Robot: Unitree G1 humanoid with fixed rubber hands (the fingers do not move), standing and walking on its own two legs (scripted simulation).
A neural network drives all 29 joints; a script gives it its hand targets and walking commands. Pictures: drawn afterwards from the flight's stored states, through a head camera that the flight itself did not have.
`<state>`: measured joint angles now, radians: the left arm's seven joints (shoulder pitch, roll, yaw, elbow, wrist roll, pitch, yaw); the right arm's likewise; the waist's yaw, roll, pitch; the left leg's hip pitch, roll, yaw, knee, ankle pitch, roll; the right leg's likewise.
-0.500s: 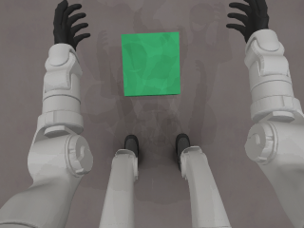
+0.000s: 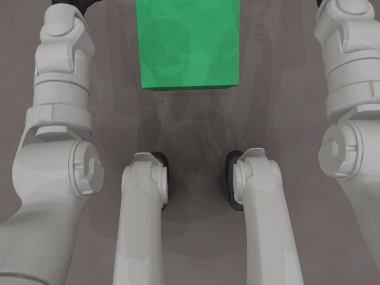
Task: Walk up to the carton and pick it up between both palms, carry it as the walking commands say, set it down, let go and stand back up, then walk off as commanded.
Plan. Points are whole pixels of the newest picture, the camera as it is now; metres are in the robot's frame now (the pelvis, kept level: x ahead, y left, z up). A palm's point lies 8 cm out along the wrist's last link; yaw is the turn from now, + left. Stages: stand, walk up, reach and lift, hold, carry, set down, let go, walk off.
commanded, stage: reach and lift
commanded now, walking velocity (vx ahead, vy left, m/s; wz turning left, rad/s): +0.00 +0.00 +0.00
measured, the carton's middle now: (188, 41) +0.55 +0.01 -0.39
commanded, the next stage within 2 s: none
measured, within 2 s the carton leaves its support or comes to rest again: neither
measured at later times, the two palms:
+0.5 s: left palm (107, 36) +0.55 +0.18 -0.27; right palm (289, 24) +0.55 -0.21 -0.27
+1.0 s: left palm (114, 41) +0.54 +0.18 -0.31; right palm (281, 31) +0.55 -0.21 -0.31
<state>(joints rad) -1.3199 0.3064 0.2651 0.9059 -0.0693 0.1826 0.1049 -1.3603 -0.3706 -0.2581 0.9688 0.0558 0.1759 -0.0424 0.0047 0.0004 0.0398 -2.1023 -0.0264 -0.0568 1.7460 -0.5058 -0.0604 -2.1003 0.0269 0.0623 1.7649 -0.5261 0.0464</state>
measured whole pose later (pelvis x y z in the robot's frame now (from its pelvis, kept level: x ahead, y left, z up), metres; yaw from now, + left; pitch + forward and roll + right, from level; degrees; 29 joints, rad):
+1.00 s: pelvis -0.01 +0.00 -0.13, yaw +0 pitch +35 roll +1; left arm -1.55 0.39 0.10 1.19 -0.23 0.05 0.11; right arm -1.58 -0.46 -0.06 1.23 0.24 0.05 -0.07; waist 0.00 0.01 0.46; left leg -2.26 -0.02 -0.05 2.23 -0.59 -0.07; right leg -2.25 0.01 0.06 2.26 -0.62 0.04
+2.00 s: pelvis -0.01 +0.00 -0.13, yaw +1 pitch +34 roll +1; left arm -1.52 0.33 0.24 1.07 -0.11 0.15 0.05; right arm -1.55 -0.33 -0.21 1.07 0.03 0.17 0.02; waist -0.01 0.03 0.48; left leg -2.24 -0.04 -0.05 2.26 -0.61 -0.07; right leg -2.23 0.02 0.07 2.28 -0.65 0.05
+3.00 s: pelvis -0.01 +0.00 -0.09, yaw +0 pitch +45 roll +1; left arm -1.35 0.14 0.38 0.79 0.07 0.32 0.16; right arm -1.39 -0.21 -0.29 0.86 -0.06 0.32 -0.21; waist 0.01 0.01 0.14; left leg -2.27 -0.07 -0.07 2.06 -0.57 -0.09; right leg -2.27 0.08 0.09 2.07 -0.58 0.07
